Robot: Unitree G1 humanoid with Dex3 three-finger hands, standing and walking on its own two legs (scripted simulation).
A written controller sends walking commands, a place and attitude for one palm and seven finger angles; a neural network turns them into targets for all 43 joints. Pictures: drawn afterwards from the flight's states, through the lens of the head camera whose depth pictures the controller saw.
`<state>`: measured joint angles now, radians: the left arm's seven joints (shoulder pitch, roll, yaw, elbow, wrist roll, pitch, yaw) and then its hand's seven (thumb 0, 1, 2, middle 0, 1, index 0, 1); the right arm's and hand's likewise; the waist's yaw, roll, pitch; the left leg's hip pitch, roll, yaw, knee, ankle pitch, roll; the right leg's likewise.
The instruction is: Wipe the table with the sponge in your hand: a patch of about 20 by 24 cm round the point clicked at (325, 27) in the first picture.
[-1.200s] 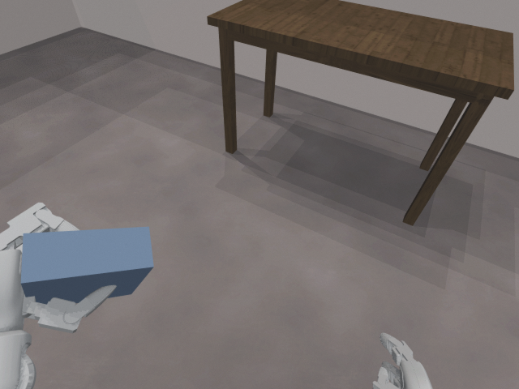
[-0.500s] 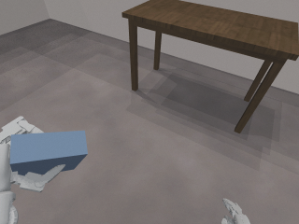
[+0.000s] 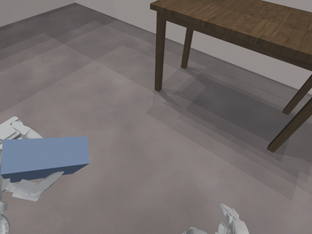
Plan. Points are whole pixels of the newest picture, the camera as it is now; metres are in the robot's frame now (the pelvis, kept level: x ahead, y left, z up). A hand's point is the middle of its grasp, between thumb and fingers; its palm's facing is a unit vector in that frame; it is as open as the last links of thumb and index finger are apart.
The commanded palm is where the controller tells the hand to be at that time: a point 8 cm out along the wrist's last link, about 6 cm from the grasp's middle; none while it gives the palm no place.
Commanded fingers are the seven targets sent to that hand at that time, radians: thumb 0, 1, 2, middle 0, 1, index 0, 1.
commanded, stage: walk to a spot facing it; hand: left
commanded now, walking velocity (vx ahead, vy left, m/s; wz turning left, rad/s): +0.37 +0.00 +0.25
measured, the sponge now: (57, 159) +0.22 +0.20 +0.15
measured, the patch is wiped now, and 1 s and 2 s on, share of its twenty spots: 0.00 0.00 0.00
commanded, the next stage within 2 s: none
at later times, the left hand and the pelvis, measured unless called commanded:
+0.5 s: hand (63, 112) +0.32 +0.22 +0.17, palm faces +0.54 -0.73 -0.43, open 9.1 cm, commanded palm +0.27 +0.25 +0.18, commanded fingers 0.00 0.10 1.30 -1.20 -1.60 -1.20 -1.60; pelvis +0.15 -0.05 +0.00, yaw +9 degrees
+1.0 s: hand (84, 78) +0.45 +0.22 +0.16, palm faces +0.63 -0.64 -0.44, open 9.1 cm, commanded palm +0.38 +0.24 +0.18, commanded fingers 0.00 0.10 1.30 -1.20 -1.60 -1.20 -1.60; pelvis +0.31 -0.07 -0.02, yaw +16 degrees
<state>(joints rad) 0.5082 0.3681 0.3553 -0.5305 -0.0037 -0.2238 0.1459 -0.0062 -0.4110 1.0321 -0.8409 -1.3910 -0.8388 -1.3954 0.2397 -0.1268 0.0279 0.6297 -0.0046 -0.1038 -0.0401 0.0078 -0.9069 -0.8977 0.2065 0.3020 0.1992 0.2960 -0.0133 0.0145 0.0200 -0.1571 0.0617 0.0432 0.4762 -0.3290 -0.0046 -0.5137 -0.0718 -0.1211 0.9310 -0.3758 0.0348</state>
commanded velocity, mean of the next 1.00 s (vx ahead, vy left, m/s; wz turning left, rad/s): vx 0.37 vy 0.00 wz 0.26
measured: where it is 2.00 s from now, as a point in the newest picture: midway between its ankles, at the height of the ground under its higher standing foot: (158, 177)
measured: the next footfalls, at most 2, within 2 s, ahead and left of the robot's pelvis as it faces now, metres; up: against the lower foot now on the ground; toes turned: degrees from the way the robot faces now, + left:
right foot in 0.12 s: +0.16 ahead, -0.13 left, +0.00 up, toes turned -8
left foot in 0.58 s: +0.28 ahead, +0.10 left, +0.00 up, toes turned +20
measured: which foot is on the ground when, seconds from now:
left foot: down 0.00-0.12, up 0.14-0.56, down 0.58-0.92, up 0.94-1.00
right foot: up 0.00-0.10, down 0.12-0.58, up 0.60-0.92, down 0.94-1.00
